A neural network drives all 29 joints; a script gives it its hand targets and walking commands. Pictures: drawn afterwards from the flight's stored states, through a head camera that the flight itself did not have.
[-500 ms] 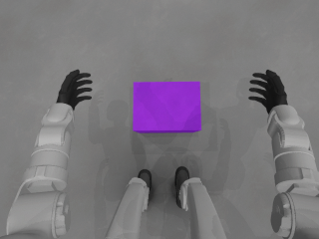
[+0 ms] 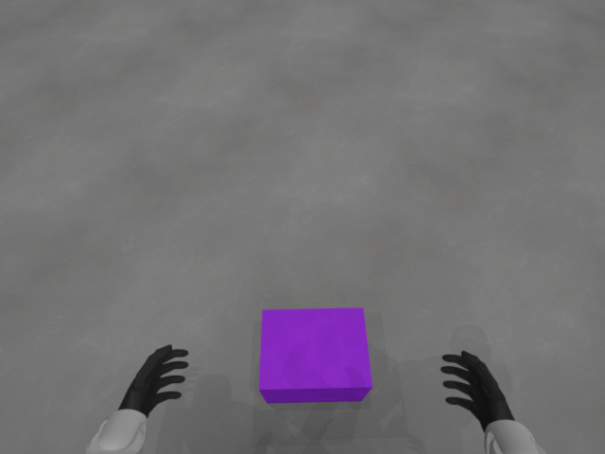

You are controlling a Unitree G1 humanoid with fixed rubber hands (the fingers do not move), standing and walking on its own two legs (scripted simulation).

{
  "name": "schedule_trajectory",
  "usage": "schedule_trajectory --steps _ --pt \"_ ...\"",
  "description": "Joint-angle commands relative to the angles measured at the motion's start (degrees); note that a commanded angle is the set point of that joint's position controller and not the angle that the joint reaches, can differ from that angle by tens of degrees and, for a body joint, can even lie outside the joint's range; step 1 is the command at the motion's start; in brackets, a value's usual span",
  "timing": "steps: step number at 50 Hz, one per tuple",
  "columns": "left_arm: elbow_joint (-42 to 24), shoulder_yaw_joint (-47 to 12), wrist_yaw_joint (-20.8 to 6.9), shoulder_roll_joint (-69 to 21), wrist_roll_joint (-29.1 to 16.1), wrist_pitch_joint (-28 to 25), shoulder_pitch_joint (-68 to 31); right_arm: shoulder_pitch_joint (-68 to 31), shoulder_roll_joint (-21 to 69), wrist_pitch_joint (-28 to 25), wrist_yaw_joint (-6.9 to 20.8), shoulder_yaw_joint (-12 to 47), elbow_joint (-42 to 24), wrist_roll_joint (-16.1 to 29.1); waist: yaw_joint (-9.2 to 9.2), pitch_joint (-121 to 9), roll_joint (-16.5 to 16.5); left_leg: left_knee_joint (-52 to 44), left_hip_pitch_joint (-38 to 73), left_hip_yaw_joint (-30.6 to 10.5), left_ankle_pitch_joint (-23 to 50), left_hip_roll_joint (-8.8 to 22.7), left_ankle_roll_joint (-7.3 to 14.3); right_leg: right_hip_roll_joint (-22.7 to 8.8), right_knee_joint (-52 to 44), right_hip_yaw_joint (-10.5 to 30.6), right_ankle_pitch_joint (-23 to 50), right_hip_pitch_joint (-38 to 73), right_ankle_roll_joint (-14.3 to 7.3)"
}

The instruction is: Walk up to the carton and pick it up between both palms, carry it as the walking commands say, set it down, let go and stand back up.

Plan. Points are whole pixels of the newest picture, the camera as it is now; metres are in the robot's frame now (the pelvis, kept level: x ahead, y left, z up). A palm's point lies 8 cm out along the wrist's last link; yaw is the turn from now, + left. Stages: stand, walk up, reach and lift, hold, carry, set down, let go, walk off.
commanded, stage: let go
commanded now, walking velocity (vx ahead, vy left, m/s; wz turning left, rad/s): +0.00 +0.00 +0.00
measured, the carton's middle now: (313, 357) +0.41 +0.00 -0.65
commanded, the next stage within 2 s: stand in 0.50 s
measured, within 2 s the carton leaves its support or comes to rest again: neither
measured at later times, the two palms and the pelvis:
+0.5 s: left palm (123, 447) +0.15 +0.23 -0.06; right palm out of the picture +0.15 -0.23 -0.06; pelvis -0.01 +0.00 +0.01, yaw -1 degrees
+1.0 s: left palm out of the picture +0.14 +0.29 -0.08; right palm out of the picture +0.13 -0.29 -0.08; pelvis +0.01 +0.00 +0.01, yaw +0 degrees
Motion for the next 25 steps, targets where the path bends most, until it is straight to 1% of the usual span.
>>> schedule_trajectory --steps 1,7,11,14,19,23,25 --pt "-7.8 0.43 0.25 4.65 -0.05 -0.99 4.32 3.26 -5.77 -1.14 0.04 -0.85 -7.19 0.1 -0.55 -10.81 -1.23 -5.55 11.89 -1.71 24.33 1.68 -2.88 -0.98 -3.99 1.64 22.59 18.09 1.76" --pt "-10.67 0.89 0.09 4.51 0.27 1.34 6.57 5.74 -5.55 0.77 0.91 -0.04 -7.94 -0.44 -0.38 -1.3 -0.98 -9.9 13.94 -1.09 17.41 1.63 -2.52 -1.27 -7.14 1.42 17.18 23.32 1.61" --pt "-11.24 0.57 -0.33 4.87 0.37 3.66 5.51 4.5 -5.87 3.3 1.1 -0.37 -8.66 -1.03 0.34 3.47 -0.31 -11.14 14.15 -0.26 9.82 1.54 -2.02 -1.09 -7.91 1.57 9.34 24.41 1.28" --pt "-11.09 0.87 -0.69 5.0 0.77 5.4 5.23 4.5 -6.02 5.19 1.13 -0.82 -8.86 -1.54 0.45 5.92 -0.03 -11.46 14.87 0.17 7.04 1.47 -1.59 -0.81 -8.04 1.6 6.29 25.33 1.09" --pt "-10.55 0.97 -0.96 4.77 1.08 7.25 4.84 4.28 -5.64 7.21 1.16 -1.09 -9.24 -2.0 0.5 7.97 -0.6 -11.31 15.81 0.58 6.99 1.28 -0.94 -0.39 -7.46 1.46 6.01 25.71 0.98" --pt "-10.41 0.64 -0.84 4.53 1.07 7.96 4.84 4.4 -5.24 7.82 1.01 -0.97 -9.91 -1.79 0.25 7.74 -1.14 -10.36 16.46 0.56 9.55 1.12 -0.57 -0.2 -6.53 1.12 8.27 25.59 1.06" --pt "-10.77 0.22 -0.26 4.32 1.59 8.74 4.43 4.38 -5.5 7.54 0.72 -0.71 -9.28 -1.48 0.17 6.78 -0.94 -9.75 16.46 0.29 11.12 1.11 -0.81 -0.17 -5.95 0.97 9.77 25.95 1.11"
